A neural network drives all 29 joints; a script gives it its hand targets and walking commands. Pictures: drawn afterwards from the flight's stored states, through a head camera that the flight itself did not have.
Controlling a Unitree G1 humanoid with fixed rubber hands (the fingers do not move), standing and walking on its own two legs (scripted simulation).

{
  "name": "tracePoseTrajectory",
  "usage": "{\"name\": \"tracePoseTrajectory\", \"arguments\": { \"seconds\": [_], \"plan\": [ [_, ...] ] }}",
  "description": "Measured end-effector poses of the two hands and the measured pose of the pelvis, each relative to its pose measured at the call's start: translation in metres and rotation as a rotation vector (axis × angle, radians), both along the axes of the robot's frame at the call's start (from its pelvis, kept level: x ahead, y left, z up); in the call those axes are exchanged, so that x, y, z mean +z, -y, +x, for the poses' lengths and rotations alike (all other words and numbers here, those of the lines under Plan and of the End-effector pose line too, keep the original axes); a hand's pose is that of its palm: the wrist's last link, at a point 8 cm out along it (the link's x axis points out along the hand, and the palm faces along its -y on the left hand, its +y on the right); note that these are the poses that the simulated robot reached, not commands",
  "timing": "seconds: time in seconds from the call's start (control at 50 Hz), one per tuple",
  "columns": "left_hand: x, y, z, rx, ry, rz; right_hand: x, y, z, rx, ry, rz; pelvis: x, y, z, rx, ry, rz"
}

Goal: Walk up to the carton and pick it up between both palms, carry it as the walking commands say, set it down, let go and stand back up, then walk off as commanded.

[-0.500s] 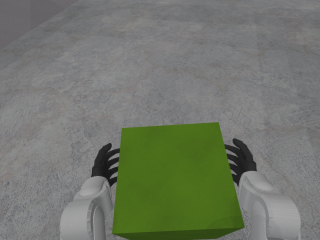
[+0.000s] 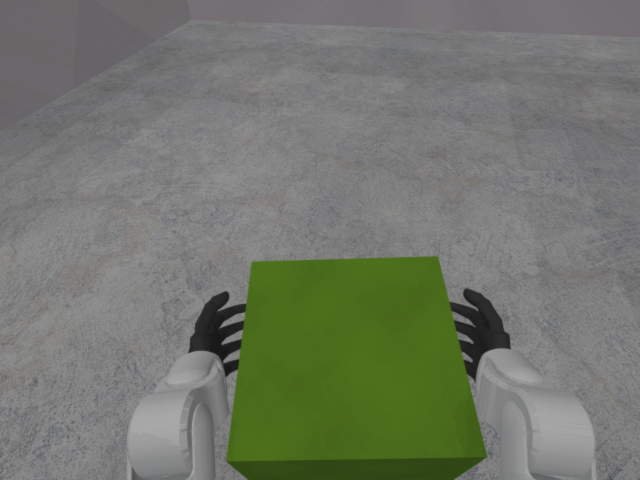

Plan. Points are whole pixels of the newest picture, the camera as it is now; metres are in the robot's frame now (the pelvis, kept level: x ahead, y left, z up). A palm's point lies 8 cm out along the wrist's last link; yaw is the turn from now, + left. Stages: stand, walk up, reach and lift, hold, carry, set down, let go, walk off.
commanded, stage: carry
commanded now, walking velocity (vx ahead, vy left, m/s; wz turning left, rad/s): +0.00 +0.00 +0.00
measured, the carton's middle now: (347, 386) +0.23 -0.01 +0.02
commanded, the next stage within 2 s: none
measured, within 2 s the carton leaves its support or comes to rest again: neither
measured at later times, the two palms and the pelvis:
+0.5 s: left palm (204, 353) +0.23 +0.15 +0.11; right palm (484, 343) +0.24 -0.15 +0.10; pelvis +0.01 +0.00 +0.01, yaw +1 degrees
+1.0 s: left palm (262, 238) +0.43 +0.11 +0.09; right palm (469, 234) +0.42 -0.19 +0.09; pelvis +0.19 -0.04 -0.01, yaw +1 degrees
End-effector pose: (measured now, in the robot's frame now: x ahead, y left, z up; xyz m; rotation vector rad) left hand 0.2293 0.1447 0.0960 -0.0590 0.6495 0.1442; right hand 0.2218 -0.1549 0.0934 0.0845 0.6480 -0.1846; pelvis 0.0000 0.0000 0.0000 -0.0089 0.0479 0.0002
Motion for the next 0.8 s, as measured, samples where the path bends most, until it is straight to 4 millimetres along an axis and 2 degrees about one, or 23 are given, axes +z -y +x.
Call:
{"name": "tracePoseTrajectory", "arguments": {
  "seconds": [0.18, 0.32, 0.48, 0.56, 0.64, 0.72, 0.8],
  "plan": [
    [-0.002, -0.01, -0.007, 0.017, -0.006, -0.013, 0.003, -0.01, 0.0, 0.019, -0.007, -0.013, 0.0, -0.005, -0.007, 0.0, -0.002, -0.001],
    [-0.003, -0.011, -0.007, 0.028, -0.01, -0.014, 0.001, -0.01, 0.002, 0.028, -0.011, -0.012, 0.001, -0.004, -0.009, 0.002, -0.006, -0.002],
    [0.008, -0.004, 0.002, 0.034, -0.004, 0.0, 0.007, -0.004, 0.011, 0.031, -0.006, 0.005, 0.008, 0.003, 0.004, 0.008, -0.002, -0.008],
    [0.01, -0.001, 0.014, 0.038, 0.013, -0.007, 0.011, -0.001, 0.025, 0.036, 0.012, -0.005, 0.007, 0.007, 0.019, 0.016, -0.005, -0.012],
    [0.002, -0.003, 0.035, 0.033, 0.004, -0.022, 0.01, -0.003, 0.045, 0.031, 0.003, -0.019, 0.003, 0.005, 0.042, 0.023, -0.006, -0.007],
    [0.0, -0.002, 0.063, 0.017, -0.016, -0.013, 0.004, -0.002, 0.068, 0.013, -0.017, -0.007, 0.004, 0.001, 0.068, -0.01, -0.024, 0.01],
    [0.003, 0.007, 0.099, -0.014, -0.033, -0.006, 0.003, 0.007, 0.093, -0.021, -0.034, 0.005, 0.01, 0.004, 0.096, -0.025, -0.044, -0.004]
  ]
}}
